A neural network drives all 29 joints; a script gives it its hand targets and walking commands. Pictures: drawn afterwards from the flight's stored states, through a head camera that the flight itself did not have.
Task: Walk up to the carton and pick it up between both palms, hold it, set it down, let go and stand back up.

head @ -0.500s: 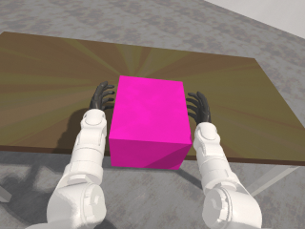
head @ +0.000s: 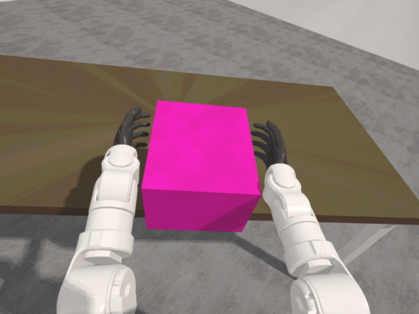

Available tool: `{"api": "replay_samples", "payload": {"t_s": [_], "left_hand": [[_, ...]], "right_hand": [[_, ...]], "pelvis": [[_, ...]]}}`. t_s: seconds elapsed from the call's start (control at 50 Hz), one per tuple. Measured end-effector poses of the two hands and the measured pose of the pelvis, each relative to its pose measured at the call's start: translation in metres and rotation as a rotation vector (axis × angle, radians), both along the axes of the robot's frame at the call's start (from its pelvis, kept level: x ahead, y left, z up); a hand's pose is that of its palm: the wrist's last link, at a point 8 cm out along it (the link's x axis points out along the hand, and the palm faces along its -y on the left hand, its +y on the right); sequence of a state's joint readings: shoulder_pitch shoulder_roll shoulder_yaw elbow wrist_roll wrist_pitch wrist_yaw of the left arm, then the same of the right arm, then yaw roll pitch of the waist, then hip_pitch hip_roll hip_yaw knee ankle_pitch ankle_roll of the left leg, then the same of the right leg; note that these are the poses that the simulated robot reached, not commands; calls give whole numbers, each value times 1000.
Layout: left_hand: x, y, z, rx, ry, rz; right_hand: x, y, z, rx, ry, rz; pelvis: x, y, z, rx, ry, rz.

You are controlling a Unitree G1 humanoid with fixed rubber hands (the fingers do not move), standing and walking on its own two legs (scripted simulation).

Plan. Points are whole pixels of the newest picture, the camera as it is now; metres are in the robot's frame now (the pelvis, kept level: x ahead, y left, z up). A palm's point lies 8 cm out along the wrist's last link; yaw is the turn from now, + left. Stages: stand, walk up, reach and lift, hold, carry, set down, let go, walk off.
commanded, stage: reach and lift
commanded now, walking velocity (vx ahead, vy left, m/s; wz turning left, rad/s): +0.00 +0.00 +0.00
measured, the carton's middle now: (198, 165) +0.40 +0.01 +0.07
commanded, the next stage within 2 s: hold in 1.08 s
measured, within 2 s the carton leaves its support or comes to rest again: neither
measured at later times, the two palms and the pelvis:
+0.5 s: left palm (116, 150) +0.37 +0.16 +0.14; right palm (272, 160) +0.35 -0.13 +0.14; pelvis +0.00 +0.02 +0.00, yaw +0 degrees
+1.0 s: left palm (114, 142) +0.37 +0.16 +0.16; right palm (275, 153) +0.36 -0.13 +0.16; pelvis +0.00 +0.01 +0.00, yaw +1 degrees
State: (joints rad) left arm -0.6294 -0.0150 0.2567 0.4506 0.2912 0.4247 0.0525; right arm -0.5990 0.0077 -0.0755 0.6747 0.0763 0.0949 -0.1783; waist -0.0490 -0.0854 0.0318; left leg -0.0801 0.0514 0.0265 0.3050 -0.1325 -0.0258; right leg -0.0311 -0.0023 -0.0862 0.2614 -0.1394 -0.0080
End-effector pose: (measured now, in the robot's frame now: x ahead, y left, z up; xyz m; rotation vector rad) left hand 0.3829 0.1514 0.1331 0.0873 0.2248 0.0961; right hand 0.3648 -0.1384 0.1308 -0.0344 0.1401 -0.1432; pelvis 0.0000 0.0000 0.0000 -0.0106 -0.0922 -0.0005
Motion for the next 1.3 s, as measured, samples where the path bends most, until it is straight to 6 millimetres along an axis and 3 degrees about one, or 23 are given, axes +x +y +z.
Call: {"api": "replay_samples", "payload": {"t_s": [0.08, 0.18, 0.32, 0.46, 0.68, 0.98, 1.3], "left_hand": [[0, 7, 11, 11, 3, 0], [-8, 16, 8, 25, 25, 4], [-21, 24, -3, 20, 45, 9], [-18, 17, 1, 23, 40, -7], [-13, 7, 17, 33, 3, -14], [-15, 13, 22, 31, 4, -5], [-24, 17, 35, 18, -16, 12]], "right_hand": [[3, 6, 17, 6, -39, 5], [1, 17, 29, 31, -89, 20], [-9, 24, 20, 40, -92, 25], [-12, 16, 12, 34, -84, 3], [-8, 6, 29, 26, -122, 3], [-9, 12, 31, 40, -124, 7], [-15, 17, 48, 33, -148, 16]], "pelvis": [[-2, 1, 0, 2, -11, -2], [0, 6, 0, 1, -41, 6], [2, 13, -1, 1, -77, 15], [0, 17, -1, 2, -69, 8], [4, 12, 0, 1, -75, -4], [4, 8, -1, 2, -98, 11], [-2, 10, -1, 2, -112, 5]]}}
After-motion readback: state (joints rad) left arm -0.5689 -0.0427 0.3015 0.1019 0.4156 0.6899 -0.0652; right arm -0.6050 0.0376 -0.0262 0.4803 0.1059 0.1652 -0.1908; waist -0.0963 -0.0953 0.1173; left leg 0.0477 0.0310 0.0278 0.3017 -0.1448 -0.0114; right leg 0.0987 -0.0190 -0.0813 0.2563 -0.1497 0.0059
